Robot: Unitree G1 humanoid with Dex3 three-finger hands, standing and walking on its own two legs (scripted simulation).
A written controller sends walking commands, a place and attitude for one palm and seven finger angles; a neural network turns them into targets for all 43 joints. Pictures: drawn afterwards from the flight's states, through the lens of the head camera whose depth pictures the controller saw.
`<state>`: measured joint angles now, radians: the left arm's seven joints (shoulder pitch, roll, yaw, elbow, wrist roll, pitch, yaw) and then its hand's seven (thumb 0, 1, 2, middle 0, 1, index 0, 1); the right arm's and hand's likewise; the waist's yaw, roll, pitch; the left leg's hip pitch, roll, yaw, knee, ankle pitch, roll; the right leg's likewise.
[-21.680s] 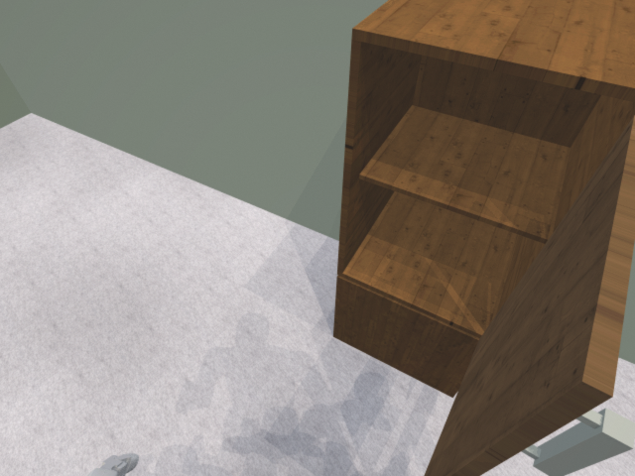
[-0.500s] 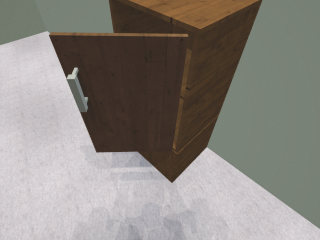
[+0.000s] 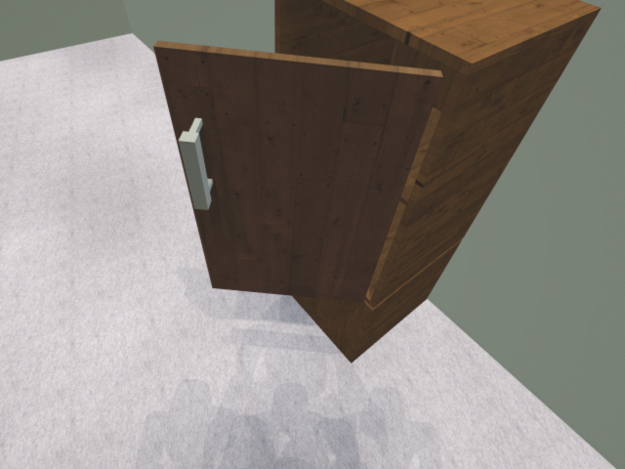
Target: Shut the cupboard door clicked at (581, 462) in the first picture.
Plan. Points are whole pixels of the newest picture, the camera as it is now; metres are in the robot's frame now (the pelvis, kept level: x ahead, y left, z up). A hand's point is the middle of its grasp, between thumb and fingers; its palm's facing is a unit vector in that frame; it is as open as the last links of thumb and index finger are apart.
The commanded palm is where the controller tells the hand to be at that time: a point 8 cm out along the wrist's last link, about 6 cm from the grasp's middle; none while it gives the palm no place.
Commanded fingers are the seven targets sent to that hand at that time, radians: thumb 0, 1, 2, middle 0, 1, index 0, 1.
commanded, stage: shuffle to correct the standing spot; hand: left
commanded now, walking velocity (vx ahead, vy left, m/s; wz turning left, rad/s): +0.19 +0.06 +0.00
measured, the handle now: (200, 165) +0.52 +0.23 +0.07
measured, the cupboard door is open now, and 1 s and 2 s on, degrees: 47 47 47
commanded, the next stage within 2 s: come to a stop and stand still in 0.14 s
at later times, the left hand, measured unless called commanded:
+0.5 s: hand (201, 426) +0.20 +0.18 -0.15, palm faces +0.00 -0.98 -0.19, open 7.3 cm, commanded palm none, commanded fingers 0.00 0.90 0.90 -0.20 -0.30 -0.20 -0.30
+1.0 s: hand out of the picture +0.03 +0.25 -0.17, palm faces +0.03 -0.96 -0.29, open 7.3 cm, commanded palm none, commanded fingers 0.00 0.90 0.90 -0.20 -0.30 -0.20 -0.30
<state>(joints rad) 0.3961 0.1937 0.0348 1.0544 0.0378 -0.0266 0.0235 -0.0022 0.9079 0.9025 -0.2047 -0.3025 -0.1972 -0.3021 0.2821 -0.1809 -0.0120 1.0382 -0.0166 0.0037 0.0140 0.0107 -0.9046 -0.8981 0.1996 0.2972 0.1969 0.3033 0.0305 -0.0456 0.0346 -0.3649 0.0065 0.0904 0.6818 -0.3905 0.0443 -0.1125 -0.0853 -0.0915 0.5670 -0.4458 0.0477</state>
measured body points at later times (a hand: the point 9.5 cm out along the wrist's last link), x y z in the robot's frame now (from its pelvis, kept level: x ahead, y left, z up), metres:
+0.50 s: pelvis +0.09 +0.01 +0.01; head +0.11 +0.01 +0.46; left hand +0.20 +0.23 -0.14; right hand +0.05 -0.19 -0.15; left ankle +0.03 +0.09 -0.72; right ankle +0.15 -0.10 -0.72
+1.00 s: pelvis +0.05 +0.04 -0.01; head +0.02 +0.02 +0.44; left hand +0.03 +0.30 -0.15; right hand +0.15 -0.21 -0.14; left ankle +0.04 +0.13 -0.72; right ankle +0.10 -0.06 -0.72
